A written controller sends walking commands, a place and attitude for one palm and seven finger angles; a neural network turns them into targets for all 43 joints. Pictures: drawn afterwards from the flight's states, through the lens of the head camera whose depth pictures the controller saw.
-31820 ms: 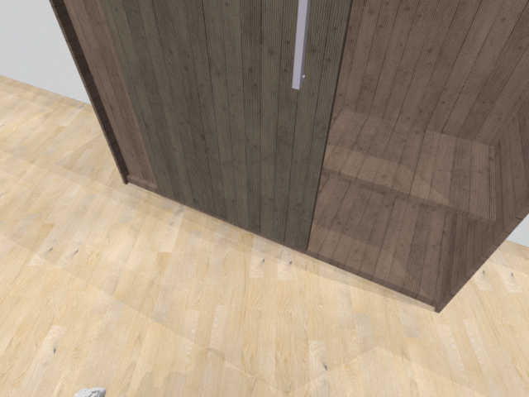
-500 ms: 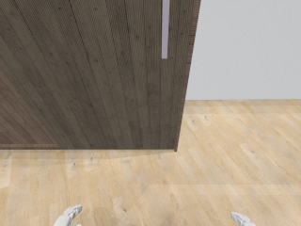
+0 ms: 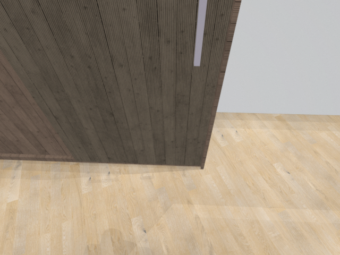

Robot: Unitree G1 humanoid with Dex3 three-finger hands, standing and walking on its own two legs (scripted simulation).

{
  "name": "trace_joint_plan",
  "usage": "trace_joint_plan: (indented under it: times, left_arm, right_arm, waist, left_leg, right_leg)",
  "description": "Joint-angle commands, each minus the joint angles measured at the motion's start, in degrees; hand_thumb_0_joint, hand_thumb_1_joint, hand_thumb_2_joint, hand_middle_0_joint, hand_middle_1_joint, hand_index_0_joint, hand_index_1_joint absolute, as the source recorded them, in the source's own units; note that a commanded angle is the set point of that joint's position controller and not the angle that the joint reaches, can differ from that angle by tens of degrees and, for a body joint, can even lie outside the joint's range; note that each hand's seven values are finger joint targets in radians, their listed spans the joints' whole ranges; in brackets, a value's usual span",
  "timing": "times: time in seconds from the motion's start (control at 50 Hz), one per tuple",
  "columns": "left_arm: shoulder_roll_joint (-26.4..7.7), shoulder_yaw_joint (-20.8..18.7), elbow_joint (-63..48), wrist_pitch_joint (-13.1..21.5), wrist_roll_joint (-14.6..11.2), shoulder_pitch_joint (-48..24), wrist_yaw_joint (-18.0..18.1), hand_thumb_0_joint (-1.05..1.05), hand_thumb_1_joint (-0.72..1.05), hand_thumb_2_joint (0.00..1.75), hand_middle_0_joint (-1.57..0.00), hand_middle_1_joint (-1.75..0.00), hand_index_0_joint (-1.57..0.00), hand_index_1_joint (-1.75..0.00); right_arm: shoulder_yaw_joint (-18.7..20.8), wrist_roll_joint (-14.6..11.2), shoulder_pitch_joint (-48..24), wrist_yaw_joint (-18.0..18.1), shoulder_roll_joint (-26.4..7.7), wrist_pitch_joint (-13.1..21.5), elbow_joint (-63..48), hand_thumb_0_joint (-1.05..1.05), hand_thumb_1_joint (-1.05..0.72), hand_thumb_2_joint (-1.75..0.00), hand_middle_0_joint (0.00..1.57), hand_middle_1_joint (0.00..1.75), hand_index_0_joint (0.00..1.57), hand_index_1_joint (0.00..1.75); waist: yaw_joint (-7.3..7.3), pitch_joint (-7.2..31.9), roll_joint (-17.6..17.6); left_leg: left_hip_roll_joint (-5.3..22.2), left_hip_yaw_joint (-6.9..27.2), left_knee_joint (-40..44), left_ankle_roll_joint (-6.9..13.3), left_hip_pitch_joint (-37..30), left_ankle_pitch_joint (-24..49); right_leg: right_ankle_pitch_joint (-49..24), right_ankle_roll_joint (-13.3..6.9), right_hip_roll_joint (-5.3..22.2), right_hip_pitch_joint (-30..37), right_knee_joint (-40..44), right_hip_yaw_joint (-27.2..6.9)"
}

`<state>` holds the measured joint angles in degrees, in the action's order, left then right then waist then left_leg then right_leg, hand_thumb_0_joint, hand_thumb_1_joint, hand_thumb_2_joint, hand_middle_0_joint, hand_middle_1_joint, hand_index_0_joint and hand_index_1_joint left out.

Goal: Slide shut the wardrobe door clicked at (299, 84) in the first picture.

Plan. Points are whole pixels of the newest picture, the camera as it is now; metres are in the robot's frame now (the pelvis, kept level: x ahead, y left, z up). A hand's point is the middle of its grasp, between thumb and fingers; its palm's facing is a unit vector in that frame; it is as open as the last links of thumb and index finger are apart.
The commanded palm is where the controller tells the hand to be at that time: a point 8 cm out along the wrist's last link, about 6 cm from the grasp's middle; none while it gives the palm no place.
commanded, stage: let the arm hang, fingers relaxed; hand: left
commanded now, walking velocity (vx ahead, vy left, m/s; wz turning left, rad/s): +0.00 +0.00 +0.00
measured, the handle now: (200, 19) +0.74 -0.05 +0.21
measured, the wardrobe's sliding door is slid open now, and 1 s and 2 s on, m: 0.00 0.00 0.00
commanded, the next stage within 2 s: look to check the result in 0.38 s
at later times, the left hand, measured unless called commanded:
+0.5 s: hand out of the picture +0.06 +0.19 -0.17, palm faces -0.01 -0.97 -0.23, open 7.4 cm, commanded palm none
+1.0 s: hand out of the picture +0.09 +0.21 -0.16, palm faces -0.02 -0.96 -0.29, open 7.4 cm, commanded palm none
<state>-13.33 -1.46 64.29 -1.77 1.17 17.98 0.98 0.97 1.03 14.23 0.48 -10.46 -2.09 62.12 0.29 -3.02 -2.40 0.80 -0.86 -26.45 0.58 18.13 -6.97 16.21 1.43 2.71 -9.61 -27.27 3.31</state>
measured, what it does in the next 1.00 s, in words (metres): stands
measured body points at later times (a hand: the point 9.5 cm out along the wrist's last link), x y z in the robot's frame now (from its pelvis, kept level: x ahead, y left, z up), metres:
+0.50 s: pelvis +0.02 -0.01 +0.00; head +0.04 -0.01 +0.45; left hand +0.07 +0.24 -0.15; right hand +0.04 -0.25 -0.15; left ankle +0.08 +0.11 -0.74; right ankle -0.02 -0.14 -0.74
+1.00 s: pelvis +0.04 -0.01 +0.01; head +0.07 -0.01 +0.46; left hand +0.09 +0.26 -0.14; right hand +0.10 -0.28 -0.14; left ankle +0.08 +0.11 -0.74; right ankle -0.02 -0.14 -0.74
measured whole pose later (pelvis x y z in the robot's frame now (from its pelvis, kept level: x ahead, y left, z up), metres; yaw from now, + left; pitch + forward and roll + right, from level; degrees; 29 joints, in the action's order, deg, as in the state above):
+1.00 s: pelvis +0.04 -0.01 +0.01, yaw -1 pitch -1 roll +0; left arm -15.3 -1.4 64.9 -0.1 0.9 8.9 0.7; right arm 1.0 0.7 6.3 0.6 -15.4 -0.3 64.5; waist 0.1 -4.2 -0.4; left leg 1.5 -2.0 -23.3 -0.5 12.6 -9.3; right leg 16.5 1.3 2.0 -3.4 -21.3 2.4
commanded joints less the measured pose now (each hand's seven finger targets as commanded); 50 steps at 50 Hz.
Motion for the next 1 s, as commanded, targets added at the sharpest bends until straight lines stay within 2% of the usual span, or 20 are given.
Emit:
trace_joint_plan:
  times: [0.0, 0.1, 0.18, 0.36, 0.48, 0.56, 0.6, 0.68, 0.9, 0.98]
  left_arm:
    - [-6.4, -1.0, -1.8, 1.4, -0.1, -0.4, 0.3, 0.0, 0.9, 0.9, -0.2, -0.3, -0.2, -0.3]
    - [-6.5, -1.0, -1.5, 1.5, -0.1, -1.3, 0.4, 0.0, 0.9, 0.9, -0.2, -0.3, -0.2, -0.3]
    - [-6.7, -1.1, -1.5, 1.6, -0.2, -2.3, 0.4, 0.0, 0.9, 0.9, -0.2, -0.3, -0.2, -0.3]
    - [-6.7, -1.3, -1.6, 2.2, -0.3, -4.3, 0.5, 0.0, 0.9, 0.9, -0.2, -0.3, -0.2, -0.3]
    - [-7.0, -1.3, -1.4, 2.2, -0.4, -5.5, 0.5, 0.0, 0.9, 0.9, -0.2, -0.3, -0.2, -0.3]
    - [-8.0, -1.4, -1.6, 2.5, -0.4, -5.6, 0.5, 0.0, 0.9, 0.9, -0.2, -0.3, -0.2, -0.3]
    - [-7.8, -1.2, -1.5, 2.5, -0.4, -6.1, 0.5, 0.0, 0.9, 0.9, -0.2, -0.3, -0.2, -0.3]
    - [-8.8, -1.4, -1.6, 2.6, -0.4, -6.7, 0.4, 0.0, 0.9, 0.9, -0.2, -0.3, -0.2, -0.3]
    - [-11.5, -1.6, -1.8, 2.9, -0.4, -8.5, 0.2, 0.0, 0.9, 0.9, -0.2, -0.3, -0.2, -0.3]
    - [-12.5, -1.6, -2.0, 2.9, -0.4, -9.2, 0.1, 0.0, 0.9, 0.9, -0.2, -0.3, -0.2, -0.3]
  right_arm:
    - [1.9, 0.2, 1.5, 0.8, -7.8, 1.2, -1.3, 0.0, -0.9, -0.9, 0.2, 0.3, 0.2, 0.3]
    - [1.8, 0.3, 0.6, 0.7, -7.6, 1.4, -0.4, 0.0, -0.9, -0.9, 0.2, 0.3, 0.2, 0.3]
    - [1.7, 0.3, 0.1, 0.7, -7.7, 1.7, -0.1, 0.0, -0.9, -0.9, 0.2, 0.3, 0.2, 0.3]
    - [1.5, 0.1, -1.4, 1.0, -8.5, 2.4, 0.2, 0.0, -0.9, -0.9, 0.2, 0.3, 0.2, 0.3]
    - [1.6, 0.1, -2.9, 1.1, -9.0, 2.3, 0.5, 0.0, -0.9, -0.9, 0.2, 0.3, 0.2, 0.3]
    - [1.7, -0.1, -3.2, 1.0, -10.0, 2.3, 0.3, 0.0, -0.9, -0.9, 0.2, 0.3, 0.2, 0.3]
    - [1.6, 0.0, -4.0, 1.1, -10.0, 2.3, 0.4, 0.0, -0.9, -0.9, 0.2, 0.3, 0.2, 0.3]
    - [1.7, -0.1, -5.1, 1.1, -11.1, 2.4, 0.2, 0.0, -0.9, -0.9, 0.2, 0.3, 0.2, 0.3]
    - [1.8, -0.2, -7.9, 1.0, -14.0, 2.8, -0.2, 0.0, -0.9, -0.9, 0.2, 0.3, 0.2, 0.3]
    - [1.8, -0.2, -8.9, 0.9, -14.9, 2.8, -0.3, 0.0, -0.9, -0.9, 0.2, 0.3, 0.2, 0.3]
  waist:
    - [-0.97, -1.6, 3.1]
    - [-0.78, -2.9, 2.4]
    - [-0.59, -2.3, 0.6]
    - [-0.52, 1.5, 1.4]
    - [-0.64, 0.5, 0.9]
    - [-0.72, 2.2, 3.1]
    - [-0.76, 2.0, 2.1]
    - [-0.73, 1.8, 2.5]
    - [-0.61, 3.6, 1.9]
    - [-0.62, 3.1, 1.5]
  left_leg:
    - [4.6, 5.5, 6.8, 0.8, -5.0, -10.8]
    - [4.6, 5.1, 7.2, 0.6, -4.5, -9.7]
    - [4.8, 5.4, 7.7, 0.6, -4.2, -8.1]
    - [5.3, 4.2, 5.1, 0.5, -8.0, 3.7]
    - [5.5, 3.8, 5.0, 0.3, -8.6, 4.1]
    - [5.7, 3.4, 4.4, 0.3, -10.0, 6.2]
    - [5.7, 3.4, 4.4, 0.3, -10.3, 6.2]
    - [6.0, 3.4, 4.7, 0.3, -10.8, 6.9]
    - [6.4, 3.6, 5.2, 0.6, -12.6, 9.7]
    - [6.5, 3.8, 5.9, 0.5, -12.5, 8.9]
  right_leg:
    - [9.4, -3.4, 3.0, -8.7, 8.9, -3.8]
    - [8.2, -3.2, 3.0, -8.5, 8.9, -4.0]
    - [5.4, -3.1, 3.0, -6.5, 8.2, -4.0]
    - [-3.6, -2.9, 3.5, -2.4, 8.0, -3.8]
    - [-4.3, -2.8, 3.8, -2.4, 9.0, -4.0]
    - [-7.3, -2.8, 4.0, -1.1, 9.3, -4.0]
    - [-7.8, -2.7, 4.2, -1.3, 9.4, -4.1]
    - [-8.7, -2.7, 4.1, -1.0, 9.7, -4.1]
    - [-11.9, -2.7, 4.5, 1.2, 10.2, -4.3]
    - [-10.8, -2.7, 4.6, 1.2, 10.8, -4.5]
